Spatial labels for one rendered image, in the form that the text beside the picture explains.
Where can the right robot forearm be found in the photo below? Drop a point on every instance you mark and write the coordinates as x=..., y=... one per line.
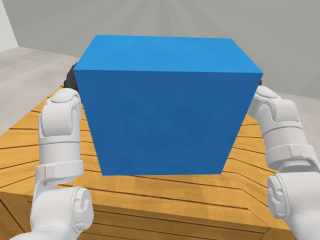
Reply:
x=287, y=149

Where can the left robot hand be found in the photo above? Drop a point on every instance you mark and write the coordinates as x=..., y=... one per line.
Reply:
x=70, y=81

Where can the robot left upper arm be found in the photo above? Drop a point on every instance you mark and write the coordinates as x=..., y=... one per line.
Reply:
x=60, y=214

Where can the left robot forearm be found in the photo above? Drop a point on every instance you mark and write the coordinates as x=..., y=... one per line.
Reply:
x=59, y=142

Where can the robot right upper arm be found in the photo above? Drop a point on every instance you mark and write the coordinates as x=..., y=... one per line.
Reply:
x=294, y=197

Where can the pedestal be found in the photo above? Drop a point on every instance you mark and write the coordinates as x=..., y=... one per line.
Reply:
x=227, y=206

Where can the carton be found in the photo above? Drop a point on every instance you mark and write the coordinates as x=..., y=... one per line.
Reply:
x=161, y=105

